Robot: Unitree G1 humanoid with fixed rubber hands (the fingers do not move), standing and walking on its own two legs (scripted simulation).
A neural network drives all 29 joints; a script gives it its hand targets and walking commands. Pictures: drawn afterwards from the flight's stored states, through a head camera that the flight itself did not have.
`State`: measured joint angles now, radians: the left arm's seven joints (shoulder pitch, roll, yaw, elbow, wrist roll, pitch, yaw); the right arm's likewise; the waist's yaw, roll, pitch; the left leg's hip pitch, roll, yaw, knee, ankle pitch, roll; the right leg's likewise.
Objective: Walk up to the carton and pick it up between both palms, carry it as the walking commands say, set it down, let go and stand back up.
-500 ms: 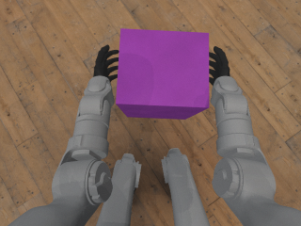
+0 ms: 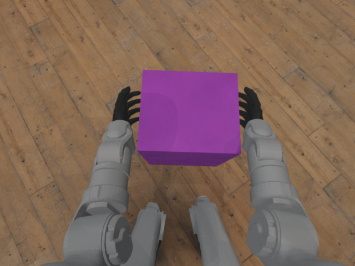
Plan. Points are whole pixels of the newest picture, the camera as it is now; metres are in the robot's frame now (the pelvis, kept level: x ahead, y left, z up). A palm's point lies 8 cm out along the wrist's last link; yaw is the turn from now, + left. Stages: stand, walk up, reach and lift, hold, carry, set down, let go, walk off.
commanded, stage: reach and lift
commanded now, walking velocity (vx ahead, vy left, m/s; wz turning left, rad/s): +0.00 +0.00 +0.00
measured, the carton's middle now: (186, 126) +0.44 -0.04 -0.12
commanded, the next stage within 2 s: none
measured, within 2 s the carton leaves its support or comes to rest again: neither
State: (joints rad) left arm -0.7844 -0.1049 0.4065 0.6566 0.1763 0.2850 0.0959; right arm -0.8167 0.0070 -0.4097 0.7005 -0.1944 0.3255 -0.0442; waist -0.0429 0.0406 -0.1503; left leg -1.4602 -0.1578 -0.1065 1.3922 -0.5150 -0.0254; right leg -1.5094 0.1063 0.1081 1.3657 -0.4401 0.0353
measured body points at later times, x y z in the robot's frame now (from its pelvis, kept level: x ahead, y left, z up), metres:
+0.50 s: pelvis +0.02 +0.00 +0.07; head +0.18 -0.02 +0.49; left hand +0.43 +0.11 +0.02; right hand +0.42 -0.18 +0.01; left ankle +0.06 +0.12 -0.58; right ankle +0.08 -0.12 -0.58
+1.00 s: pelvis +0.05 +0.00 +0.12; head +0.14 -0.02 +0.56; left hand +0.41 +0.12 +0.09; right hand +0.39 -0.18 +0.08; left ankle +0.06 +0.12 -0.58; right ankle +0.08 -0.12 -0.58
